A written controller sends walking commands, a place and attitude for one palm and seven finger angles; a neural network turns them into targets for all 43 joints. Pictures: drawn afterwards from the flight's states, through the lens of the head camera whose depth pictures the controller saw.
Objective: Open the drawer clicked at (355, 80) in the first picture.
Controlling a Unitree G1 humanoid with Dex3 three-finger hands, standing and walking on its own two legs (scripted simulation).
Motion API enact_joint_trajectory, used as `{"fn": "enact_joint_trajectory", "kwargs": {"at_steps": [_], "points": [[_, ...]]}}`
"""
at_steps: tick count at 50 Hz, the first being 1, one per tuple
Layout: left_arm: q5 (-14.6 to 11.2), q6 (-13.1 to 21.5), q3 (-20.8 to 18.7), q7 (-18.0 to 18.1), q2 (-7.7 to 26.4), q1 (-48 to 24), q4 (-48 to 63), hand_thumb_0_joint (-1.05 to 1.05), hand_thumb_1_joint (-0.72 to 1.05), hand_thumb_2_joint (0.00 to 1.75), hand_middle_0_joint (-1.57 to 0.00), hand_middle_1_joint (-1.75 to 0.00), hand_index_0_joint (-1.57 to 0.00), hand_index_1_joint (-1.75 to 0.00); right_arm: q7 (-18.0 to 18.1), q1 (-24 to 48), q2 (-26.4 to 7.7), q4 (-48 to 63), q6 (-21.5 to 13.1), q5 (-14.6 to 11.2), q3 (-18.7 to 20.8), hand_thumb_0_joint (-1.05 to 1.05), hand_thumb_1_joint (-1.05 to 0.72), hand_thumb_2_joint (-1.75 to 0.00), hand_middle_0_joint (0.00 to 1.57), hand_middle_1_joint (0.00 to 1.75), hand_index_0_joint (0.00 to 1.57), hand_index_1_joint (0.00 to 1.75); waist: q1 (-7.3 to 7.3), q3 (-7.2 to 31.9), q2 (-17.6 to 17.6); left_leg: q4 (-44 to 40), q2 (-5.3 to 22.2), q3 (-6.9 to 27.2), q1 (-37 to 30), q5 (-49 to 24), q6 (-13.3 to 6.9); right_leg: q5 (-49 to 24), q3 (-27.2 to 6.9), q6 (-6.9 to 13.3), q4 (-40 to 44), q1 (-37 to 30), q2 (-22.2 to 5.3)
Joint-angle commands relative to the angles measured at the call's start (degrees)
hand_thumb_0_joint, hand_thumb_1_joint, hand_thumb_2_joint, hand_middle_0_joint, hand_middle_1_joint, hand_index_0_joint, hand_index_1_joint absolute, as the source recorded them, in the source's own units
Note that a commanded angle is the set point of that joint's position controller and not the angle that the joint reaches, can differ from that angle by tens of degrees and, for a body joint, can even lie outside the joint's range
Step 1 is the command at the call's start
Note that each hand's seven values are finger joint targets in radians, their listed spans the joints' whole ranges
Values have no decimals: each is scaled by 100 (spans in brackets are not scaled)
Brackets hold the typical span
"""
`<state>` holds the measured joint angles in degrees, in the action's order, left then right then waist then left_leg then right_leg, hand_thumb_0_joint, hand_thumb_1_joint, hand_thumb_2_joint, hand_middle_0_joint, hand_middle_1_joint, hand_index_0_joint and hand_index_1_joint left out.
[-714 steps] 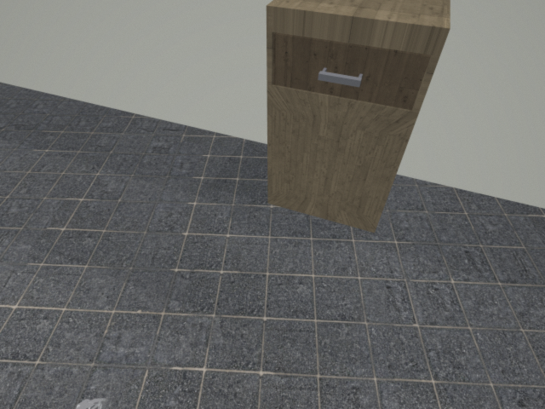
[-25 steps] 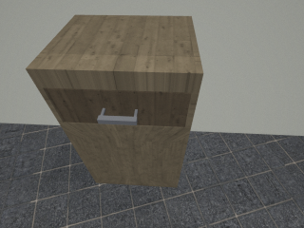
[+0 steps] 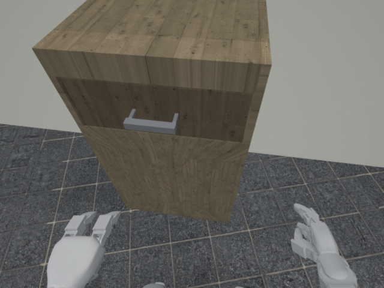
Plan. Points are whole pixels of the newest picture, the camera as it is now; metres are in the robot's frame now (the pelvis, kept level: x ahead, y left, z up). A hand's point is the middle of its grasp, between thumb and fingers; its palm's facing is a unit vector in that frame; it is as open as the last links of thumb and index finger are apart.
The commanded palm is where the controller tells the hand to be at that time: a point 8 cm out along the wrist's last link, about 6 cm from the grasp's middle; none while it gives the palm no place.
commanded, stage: raise the hand with hooked fingers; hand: left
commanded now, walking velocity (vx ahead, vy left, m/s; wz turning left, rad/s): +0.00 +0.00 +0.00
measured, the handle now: (152, 120) +0.51 +0.19 +0.02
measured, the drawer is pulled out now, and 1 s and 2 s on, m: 0.00 0.00 0.00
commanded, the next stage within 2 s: move the hooked fingers above the handle in 1.46 s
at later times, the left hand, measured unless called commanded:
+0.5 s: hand (80, 201) +0.24 +0.26 +0.05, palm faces +0.01 -0.09 -1.00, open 11.6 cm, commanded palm +0.23 +0.26 +0.11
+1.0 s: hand (68, 152) +0.30 +0.29 +0.13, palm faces +0.04 -0.06 -1.00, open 13.8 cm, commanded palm +0.29 +0.29 +0.19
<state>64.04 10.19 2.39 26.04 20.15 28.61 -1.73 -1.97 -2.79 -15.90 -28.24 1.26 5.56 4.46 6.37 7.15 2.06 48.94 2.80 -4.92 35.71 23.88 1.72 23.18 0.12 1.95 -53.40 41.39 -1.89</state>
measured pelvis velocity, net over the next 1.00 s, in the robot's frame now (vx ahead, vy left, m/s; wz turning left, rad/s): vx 0.02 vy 0.04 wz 0.03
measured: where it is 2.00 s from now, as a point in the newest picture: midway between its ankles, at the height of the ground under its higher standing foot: outside the picture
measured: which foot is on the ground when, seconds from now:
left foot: down 0.00-1.00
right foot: down 0.00-1.00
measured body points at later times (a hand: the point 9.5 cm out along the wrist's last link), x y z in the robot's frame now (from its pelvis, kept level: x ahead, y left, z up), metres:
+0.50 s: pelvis +0.02 +0.02 +0.03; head +0.06 -0.01 +0.47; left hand +0.24 +0.27 +0.11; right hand +0.18 -0.22 -0.10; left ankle +0.00 +0.15 -0.69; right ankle +0.03 -0.09 -0.69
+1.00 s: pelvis +0.02 +0.04 +0.05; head +0.03 +0.01 +0.49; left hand +0.30 +0.29 +0.18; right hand +0.23 -0.15 -0.06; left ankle +0.00 +0.15 -0.69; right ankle +0.03 -0.09 -0.69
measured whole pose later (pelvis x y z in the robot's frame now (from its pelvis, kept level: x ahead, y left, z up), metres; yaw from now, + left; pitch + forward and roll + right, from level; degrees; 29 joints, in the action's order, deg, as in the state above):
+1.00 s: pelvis +0.02 +0.04 +0.05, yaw +2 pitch +1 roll +0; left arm 54.3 -0.7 4.2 3.6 27.6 -3.3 -2.3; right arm 0.9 -5.9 -11.8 -34.5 6.4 0.7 -0.9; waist 5.3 0.5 -4.0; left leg 29.0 0.5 -2.9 13.6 16.5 -0.4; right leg 14.6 2.6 -1.1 -29.7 16.2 -3.2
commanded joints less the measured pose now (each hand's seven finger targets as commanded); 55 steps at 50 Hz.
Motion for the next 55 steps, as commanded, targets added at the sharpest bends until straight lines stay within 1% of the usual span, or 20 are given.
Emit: {"fn": "enact_joint_trajectory", "kwargs": {"at_steps": [1,4,6,8,10,13,15,16,20,22,26,27,30,35,37,41,43,48,52,55], "points": [[-51,246,-1063,732,1261,-2067,2039,0,36,67,-24,-64,-24,-64,65,194,-242,652,-123,44,70,0,-90,-90,20,30,20,30,-451,1440,-378,446,-582,416,-969,-798,-357,-141,-1034,155,1045,225,118],[-314,-166,-840,590,1131,-1944,1566,0,29,64,-24,-69,-24,-69,120,224,-268,647,-94,-40,10,0,-90,-90,20,30,20,30,-547,1252,-310,226,-549,308,-681,-625,-362,-284,-677,61,1146,-218,127],[-431,-596,-833,344,1170,-1706,1307,0,25,62,-25,-72,-25,-72,193,325,-252,626,-37,-108,-57,0,-90,-90,20,30,20,30,-425,1174,-282,-60,-544,269,-566,-799,-367,-763,-602,33,1268,-867,163],[-561,-971,-618,-45,1082,-1584,1164,0,20,60,-25,-75,-25,-75,263,397,-232,616,33,-214,-134,0,-90,-90,20,30,20,30,-359,1051,106,-451,-505,221,-510,-859,-371,-1089,-469,-31,1450,-1521,147],[-675,-1161,-487,-462,1061,-1460,1178,0,15,58,-25,-78,-25,-78,334,433,-221,604,50,-273,-206,0,-90,-90,20,30,20,30,-277,961,235,-753,-481,189,-645,-948,-375,-1255,-427,-60,1636,-1904,125],[-736,-1032,-656,-832,1180,-1235,1216,0,8,55,-26,-82,-26,-82,367,343,-216,499,5,-255,-275,0,-90,-90,20,30,20,30,-155,774,220,-1091,-431,230,-871,-1201,-358,-1518,-323,-49,1733,-2223,126],[-716,-820,-773,-899,1237,-1213,1217,0,4,53,-26,-86,-26,-86,355,247,-212,448,-26,-230,-264,0,-90,-90,20,30,20,30,-132,640,200,-1227,-421,225,-958,-1281,-348,-1551,-256,-52,1803,-2273,122],[-699,-721,-916,-876,1308,-1223,1289,0,1,52,-26,-87,-26,-87,352,260,-227,433,-41,-211,-249,0,-90,-90,20,30,20,30,-68,587,52,-1293,-414,241,-1026,-1336,-346,-1549,-264,-26,1861,-2306,132],[-698,-413,-1129,-584,1414,-1684,1404,0,-8,48,-27,-93,-27,-93,326,92,-237,355,-71,-217,-137,0,-90,-90,20,30,20,30,-149,735,-202,-1361,-430,225,-1289,-1448,-328,-1537,-140,-7,1878,-2242,135],[-721,-395,-1118,-442,1389,-1978,1421,0,-13,46,-27,-96,-27,-96,318,48,-259,308,-90,-227,-73,0,-90,-90,20,30,20,30,-219,793,-146,-1358,-433,232,-1393,-1523,-331,-1546,-80,-16,1880,-2192,142],[-754,-543,-952,-427,1337,-2338,1572,0,-22,42,-28,-102,-28,-102,283,83,-328,248,-87,-266,5,0,-90,-90,20,30,20,30,-259,1041,-405,-1402,-392,273,-1753,-2038,-318,-1925,36,17,1813,-2219,180],[-778,-605,-809,-481,1280,-2457,1590,0,-24,41,-28,-103,-28,-103,283,60,-343,220,-76,-283,9,0,-90,-90,20,30,20,30,-268,1050,-496,-1454,-379,274,-1829,-2108,-311,-1954,74,16,1813,-2256,165],[-804,-830,-706,-720,1303,-2530,1551,0,-31,38,-29,-108,-29,-108,284,126,-368,212,-23,-338,-1,0,-90,-90,20,30,20,30,-220,958,-385,-1599,-334,303,-1941,-2425,-301,-2123,149,13,1868,-2419,179],[-792,-1103,-633,-1179,1478,-3096,1439,0,-43,33,-29,-115,-29,-115,295,212,-353,224,125,-422,-102,0,-90,-90,20,30,20,30,-173,552,-412,-1973,-299,322,-2092,-2426,-257,-1893,203,21,2137,-2592,206],[-774,-1146,-640,-1340,1560,-3382,1460,0,-48,31,-30,-118,-30,-118,288,210,-345,225,175,-435,-137,0,-90,-90,20,30,20,30,-151,578,-489,-2084,-285,334,-2241,-2627,-243,-1936,213,24,2216,-2723,213],[-829,-1170,-669,-1641,1698,-3890,1265,0,-50,30,-30,-120,-30,-120,304,209,-337,207,248,-479,-195,0,-90,-90,20,30,20,30,-170,450,-540,-2269,-292,340,-2376,-2597,-234,-1936,236,24,2424,-2871,257],[-892,-1160,-553,-1796,1664,-4213,1168,0,-50,30,-30,-120,-30,-120,322,179,-321,169,292,-489,-221,0,-90,-90,20,30,20,30,-215,443,-388,-2351,-312,309,-2420,-2429,-243,-1871,244,11,2534,-2950,251],[-946,-991,-566,-2085,1856,-4898,1120,0,-50,30,-30,-120,-30,-120,346,145,-331,130,315,-494,-251,0,-90,-90,20,30,20,30,-229,574,-629,-2469,-326,350,-2593,-2556,-238,-1919,257,29,2655,-3125,262],[-1069,-847,-708,-2231,2046,-5200,1025,0,-50,30,-30,-120,-30,-120,358,104,-366,85,315,-509,-255,0,-90,-90,20,30,20,30,-217,749,-539,-2525,-354,347,-2657,-2689,-255,-2117,239,9,2743,-3327,243],[-1197,-799,-726,-2345,1970,-4875,681,0,-50,30,-30,-120,-30,-120,348,39,-405,78,331,-544,-213,0,-90,-90,20,30,20,30,-166,528,-329,-2578,-366,304,-2520,-2688,-266,-2227,246,-4,2809,-3358,246]]}}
